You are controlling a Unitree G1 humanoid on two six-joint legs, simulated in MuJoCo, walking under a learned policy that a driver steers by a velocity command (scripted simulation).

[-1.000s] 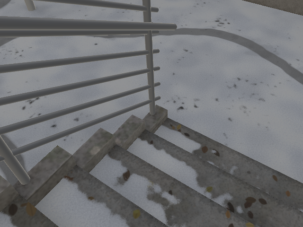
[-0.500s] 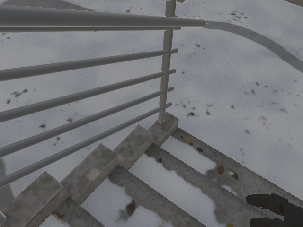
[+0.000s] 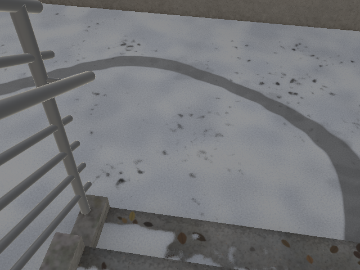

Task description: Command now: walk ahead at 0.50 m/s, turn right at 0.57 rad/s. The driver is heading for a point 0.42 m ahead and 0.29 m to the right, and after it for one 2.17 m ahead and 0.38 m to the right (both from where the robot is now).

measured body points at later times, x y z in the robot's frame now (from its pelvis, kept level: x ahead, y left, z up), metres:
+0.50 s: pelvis +0.26 -0.05 -0.14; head +0.25 -0.06 +0.31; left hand +0.34 +0.19 -0.26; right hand +0.37 -0.35 -0.22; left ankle +0.47 +0.08 -0.80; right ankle +0.17 -0.14 -0.84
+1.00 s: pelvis +0.53 -0.02 -0.29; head +0.55 -0.01 +0.16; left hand +0.79 +0.09 -0.40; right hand +0.34 -0.19 -0.42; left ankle +0.54 +0.07 -1.01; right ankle +0.58 -0.23 -0.90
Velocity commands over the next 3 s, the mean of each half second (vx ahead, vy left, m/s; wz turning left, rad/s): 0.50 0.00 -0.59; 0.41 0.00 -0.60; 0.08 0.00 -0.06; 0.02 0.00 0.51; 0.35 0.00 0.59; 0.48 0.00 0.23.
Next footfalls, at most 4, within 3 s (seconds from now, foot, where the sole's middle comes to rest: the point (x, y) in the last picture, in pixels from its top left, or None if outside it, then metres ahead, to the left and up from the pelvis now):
0.12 right None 0.21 -0.15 -0.88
0.68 left None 0.57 0.05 -1.05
1.26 right None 0.57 -0.27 -1.05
1.50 left None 0.66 0.01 -1.05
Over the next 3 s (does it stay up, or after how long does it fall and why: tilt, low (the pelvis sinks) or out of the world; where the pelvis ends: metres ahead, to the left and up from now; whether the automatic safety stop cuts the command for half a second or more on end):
stays up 0.91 -0.06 -0.46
